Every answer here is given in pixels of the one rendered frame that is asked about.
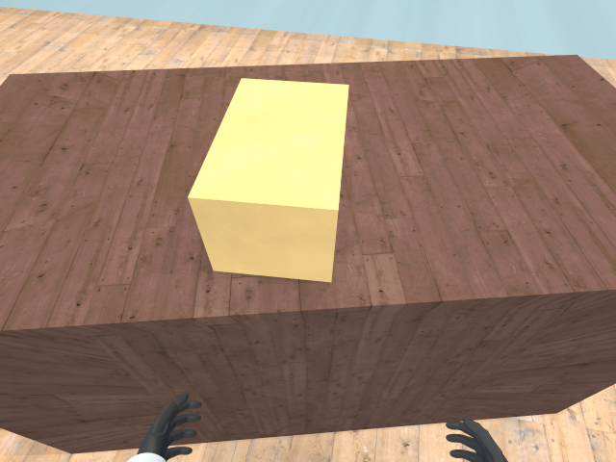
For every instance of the pedestal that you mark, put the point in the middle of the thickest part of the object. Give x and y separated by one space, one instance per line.
474 271

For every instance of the carton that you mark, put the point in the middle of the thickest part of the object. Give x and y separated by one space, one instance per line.
266 198

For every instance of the right robot hand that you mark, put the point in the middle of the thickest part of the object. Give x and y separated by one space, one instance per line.
486 449

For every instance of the left robot hand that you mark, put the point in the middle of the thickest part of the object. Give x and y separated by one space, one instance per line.
160 434

